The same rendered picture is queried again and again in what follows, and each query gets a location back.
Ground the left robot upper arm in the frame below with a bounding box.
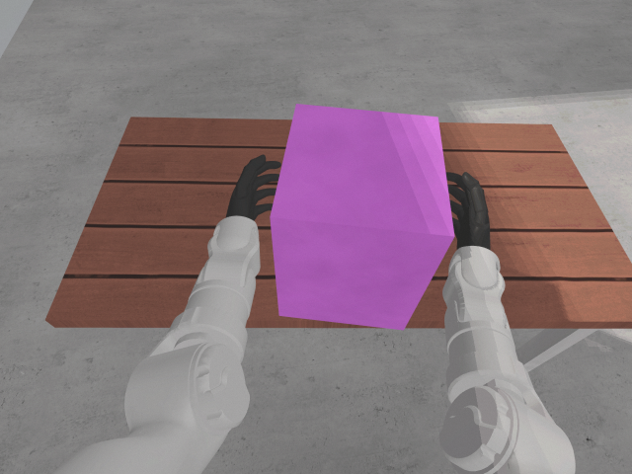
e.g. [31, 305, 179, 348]
[51, 342, 250, 474]

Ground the left robot forearm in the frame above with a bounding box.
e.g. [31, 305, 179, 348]
[124, 216, 261, 416]

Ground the right robot upper arm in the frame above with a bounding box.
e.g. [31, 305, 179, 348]
[439, 385, 576, 474]

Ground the table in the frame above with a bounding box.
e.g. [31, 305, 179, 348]
[45, 117, 632, 372]

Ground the right robot forearm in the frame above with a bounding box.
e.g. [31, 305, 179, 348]
[442, 246, 555, 424]

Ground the robot left hand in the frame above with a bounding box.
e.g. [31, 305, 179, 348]
[226, 154, 281, 220]

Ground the robot right hand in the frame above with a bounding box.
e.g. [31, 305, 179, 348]
[445, 172, 490, 250]

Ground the carton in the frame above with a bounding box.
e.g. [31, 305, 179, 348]
[270, 104, 455, 330]

